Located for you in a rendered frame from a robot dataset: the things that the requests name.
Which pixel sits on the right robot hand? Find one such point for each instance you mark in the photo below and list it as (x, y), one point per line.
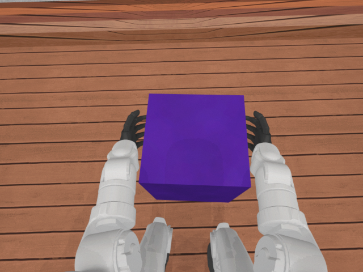
(261, 131)

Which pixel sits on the robot right forearm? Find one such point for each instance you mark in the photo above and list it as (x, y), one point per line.
(276, 195)

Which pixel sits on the right robot shin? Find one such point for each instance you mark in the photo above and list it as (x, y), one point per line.
(216, 264)

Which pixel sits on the left robot hand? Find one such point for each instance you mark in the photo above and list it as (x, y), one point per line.
(130, 128)

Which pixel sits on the robot right upper arm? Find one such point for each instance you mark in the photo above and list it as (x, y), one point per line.
(279, 253)

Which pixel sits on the carton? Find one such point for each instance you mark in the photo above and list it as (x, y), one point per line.
(195, 148)

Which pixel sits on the robot left thigh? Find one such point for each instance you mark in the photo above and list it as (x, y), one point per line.
(154, 246)

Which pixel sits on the robot left upper arm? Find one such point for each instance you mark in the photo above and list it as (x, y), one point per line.
(110, 251)

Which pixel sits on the robot left forearm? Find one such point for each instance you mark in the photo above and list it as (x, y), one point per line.
(115, 204)

